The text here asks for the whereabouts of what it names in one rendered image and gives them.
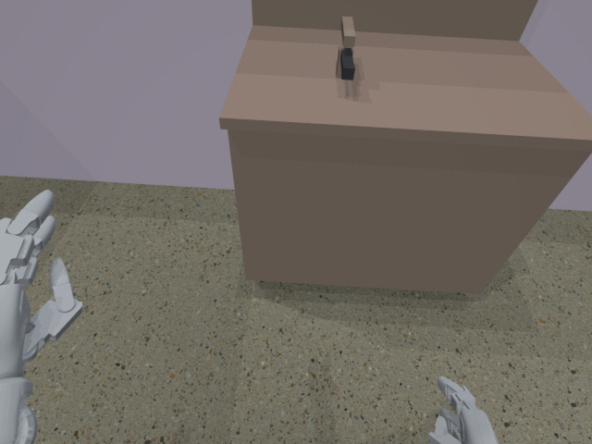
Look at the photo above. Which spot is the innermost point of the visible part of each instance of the tap lever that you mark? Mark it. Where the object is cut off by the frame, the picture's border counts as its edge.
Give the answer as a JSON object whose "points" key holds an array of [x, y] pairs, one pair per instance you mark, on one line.
{"points": [[347, 66]]}

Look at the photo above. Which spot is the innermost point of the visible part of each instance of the counter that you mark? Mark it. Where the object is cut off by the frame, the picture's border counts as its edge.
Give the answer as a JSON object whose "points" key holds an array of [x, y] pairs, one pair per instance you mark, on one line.
{"points": [[424, 172]]}

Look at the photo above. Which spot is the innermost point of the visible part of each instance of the robot left forearm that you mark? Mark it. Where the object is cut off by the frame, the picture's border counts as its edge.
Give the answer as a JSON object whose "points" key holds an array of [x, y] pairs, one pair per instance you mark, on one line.
{"points": [[18, 422]]}

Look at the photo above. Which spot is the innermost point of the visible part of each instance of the left robot hand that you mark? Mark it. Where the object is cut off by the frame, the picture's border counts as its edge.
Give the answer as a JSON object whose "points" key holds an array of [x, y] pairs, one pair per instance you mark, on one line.
{"points": [[21, 241]]}

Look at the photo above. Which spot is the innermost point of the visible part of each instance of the right robot hand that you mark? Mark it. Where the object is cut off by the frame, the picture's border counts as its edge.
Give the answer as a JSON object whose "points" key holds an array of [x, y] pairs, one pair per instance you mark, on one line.
{"points": [[473, 426]]}

